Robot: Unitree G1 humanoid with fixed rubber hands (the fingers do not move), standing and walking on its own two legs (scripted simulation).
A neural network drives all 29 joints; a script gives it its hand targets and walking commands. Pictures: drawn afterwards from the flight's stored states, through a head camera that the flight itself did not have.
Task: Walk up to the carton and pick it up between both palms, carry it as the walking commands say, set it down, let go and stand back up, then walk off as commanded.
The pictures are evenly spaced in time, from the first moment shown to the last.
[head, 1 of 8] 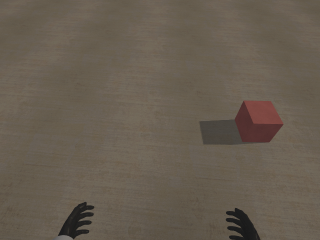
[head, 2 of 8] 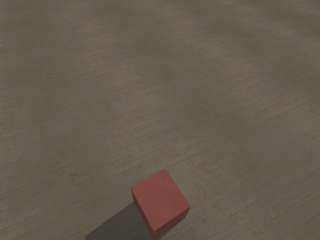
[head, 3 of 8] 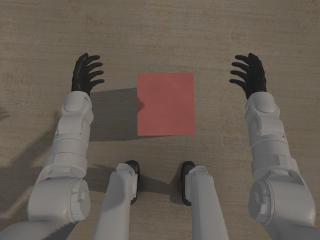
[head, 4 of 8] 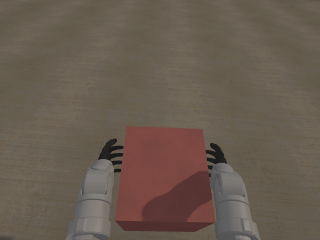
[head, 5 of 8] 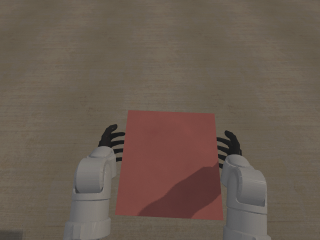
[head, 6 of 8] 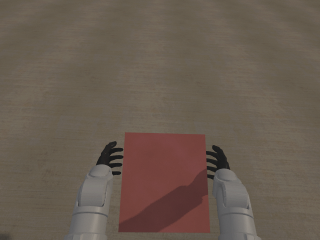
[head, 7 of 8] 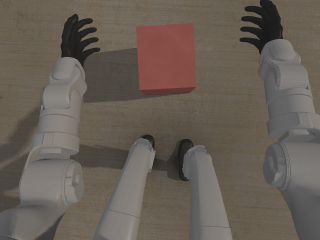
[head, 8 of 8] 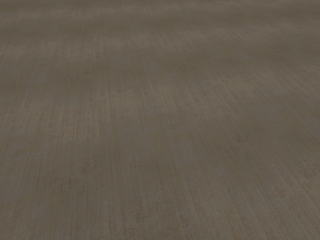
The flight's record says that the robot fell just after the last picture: no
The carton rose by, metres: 0.67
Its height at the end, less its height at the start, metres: +0.00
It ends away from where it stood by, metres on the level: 5.58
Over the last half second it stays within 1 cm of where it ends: yes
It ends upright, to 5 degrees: yes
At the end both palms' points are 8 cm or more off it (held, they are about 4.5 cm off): yes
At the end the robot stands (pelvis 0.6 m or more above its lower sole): yes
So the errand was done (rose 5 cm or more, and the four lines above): yes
